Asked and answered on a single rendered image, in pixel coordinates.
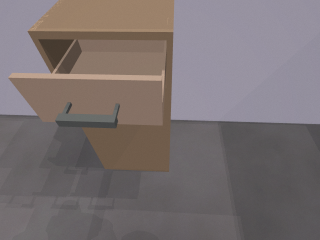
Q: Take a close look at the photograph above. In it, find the handle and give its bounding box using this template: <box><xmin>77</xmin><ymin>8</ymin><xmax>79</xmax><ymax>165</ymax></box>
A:
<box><xmin>55</xmin><ymin>102</ymin><xmax>120</xmax><ymax>129</ymax></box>

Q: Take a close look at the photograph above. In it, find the drawer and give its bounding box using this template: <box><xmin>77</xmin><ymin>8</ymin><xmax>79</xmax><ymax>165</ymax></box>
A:
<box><xmin>8</xmin><ymin>39</ymin><xmax>167</xmax><ymax>126</ymax></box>

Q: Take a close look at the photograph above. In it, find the cabinet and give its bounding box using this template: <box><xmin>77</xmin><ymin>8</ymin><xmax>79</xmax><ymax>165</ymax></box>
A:
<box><xmin>27</xmin><ymin>0</ymin><xmax>175</xmax><ymax>172</ymax></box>

